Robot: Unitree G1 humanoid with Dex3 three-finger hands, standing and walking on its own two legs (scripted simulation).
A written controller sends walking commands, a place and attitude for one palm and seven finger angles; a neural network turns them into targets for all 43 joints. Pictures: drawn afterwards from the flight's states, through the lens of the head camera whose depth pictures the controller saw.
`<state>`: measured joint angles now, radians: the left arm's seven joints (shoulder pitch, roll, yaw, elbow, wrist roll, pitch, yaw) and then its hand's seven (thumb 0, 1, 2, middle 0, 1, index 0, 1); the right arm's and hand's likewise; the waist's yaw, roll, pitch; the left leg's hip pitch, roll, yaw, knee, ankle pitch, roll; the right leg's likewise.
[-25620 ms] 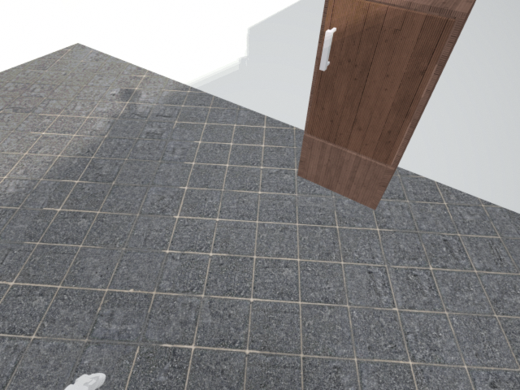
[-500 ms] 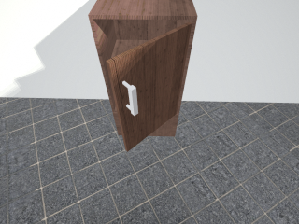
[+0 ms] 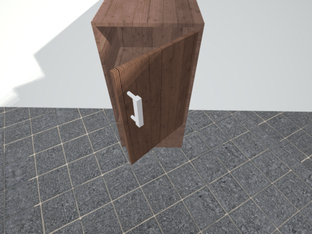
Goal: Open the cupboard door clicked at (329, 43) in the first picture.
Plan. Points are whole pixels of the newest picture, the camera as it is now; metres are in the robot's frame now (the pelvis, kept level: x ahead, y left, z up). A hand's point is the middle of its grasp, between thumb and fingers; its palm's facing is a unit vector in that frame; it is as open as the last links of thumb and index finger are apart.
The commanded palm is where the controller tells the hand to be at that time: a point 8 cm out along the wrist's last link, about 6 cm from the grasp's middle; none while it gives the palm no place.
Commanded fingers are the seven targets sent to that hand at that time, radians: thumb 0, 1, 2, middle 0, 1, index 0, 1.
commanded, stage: look to check the result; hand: left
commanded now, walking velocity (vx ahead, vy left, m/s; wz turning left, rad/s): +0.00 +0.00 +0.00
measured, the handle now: (134, 109) +0.54 +0.11 -0.03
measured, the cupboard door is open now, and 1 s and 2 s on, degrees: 44 44 44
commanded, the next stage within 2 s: walk to a spot facing it in 0.50 s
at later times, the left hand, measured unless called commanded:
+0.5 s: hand out of the picture +0.06 +0.21 -0.16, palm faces +0.02 -0.95 -0.30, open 7.4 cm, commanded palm none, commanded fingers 0.00 0.90 0.90 -0.20 -0.30 -0.20 -0.30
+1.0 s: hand out of the picture +0.08 +0.18 -0.18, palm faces -0.10 -0.97 -0.24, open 7.4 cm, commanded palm none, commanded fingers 0.00 0.90 0.90 -0.20 -0.30 -0.20 -0.30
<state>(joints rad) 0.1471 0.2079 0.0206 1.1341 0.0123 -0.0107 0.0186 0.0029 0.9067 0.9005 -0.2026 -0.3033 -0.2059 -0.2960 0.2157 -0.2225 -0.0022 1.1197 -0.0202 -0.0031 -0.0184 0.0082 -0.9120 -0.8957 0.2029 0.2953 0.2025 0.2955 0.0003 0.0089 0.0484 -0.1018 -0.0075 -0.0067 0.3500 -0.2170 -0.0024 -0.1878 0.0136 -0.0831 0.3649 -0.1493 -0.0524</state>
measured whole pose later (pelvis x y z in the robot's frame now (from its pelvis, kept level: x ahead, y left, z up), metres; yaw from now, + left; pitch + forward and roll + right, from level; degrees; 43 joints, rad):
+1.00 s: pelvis +0.00 -0.01 -0.01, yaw -9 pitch -1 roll +2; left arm 0.17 0.21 0.07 1.04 0.02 0.07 -0.01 0.00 0.91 0.90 -0.20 -0.30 -0.20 -0.30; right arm 0.24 -0.19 -0.03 1.03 -0.03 0.02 -0.04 0.01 -0.91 -0.90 0.20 0.30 0.20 0.30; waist 0.01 -0.02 0.09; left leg -0.15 0.04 0.14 0.48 -0.32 -0.01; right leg -0.37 0.05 0.02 0.74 -0.37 -0.04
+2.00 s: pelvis +0.01 -0.06 -0.02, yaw -42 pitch +1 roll +2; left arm 0.19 0.25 0.07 0.90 0.03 0.06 0.00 0.00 0.91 0.90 -0.20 -0.30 -0.21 -0.30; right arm 0.19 -0.25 -0.05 0.88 0.00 0.02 -0.02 0.01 -0.91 -0.90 0.20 0.30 0.20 0.30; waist 0.00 -0.05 0.10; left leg -0.34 0.04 0.06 0.67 -0.38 -0.05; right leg -0.37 0.03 0.13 0.60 -0.25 0.00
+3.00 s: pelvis +0.03 -0.25 -0.03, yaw -77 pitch +1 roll +1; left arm 0.06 0.26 0.07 0.89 0.03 -0.01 -0.07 0.01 0.91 0.90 -0.20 -0.30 -0.20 -0.30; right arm 0.50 -0.19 -0.02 1.03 -0.03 -0.03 0.00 0.01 -0.91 -0.90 0.20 0.30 0.20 0.30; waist -0.05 -0.02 0.08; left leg -0.06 0.19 0.24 0.63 -0.48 -0.09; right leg -0.45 -0.04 -0.10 0.64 -0.23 -0.08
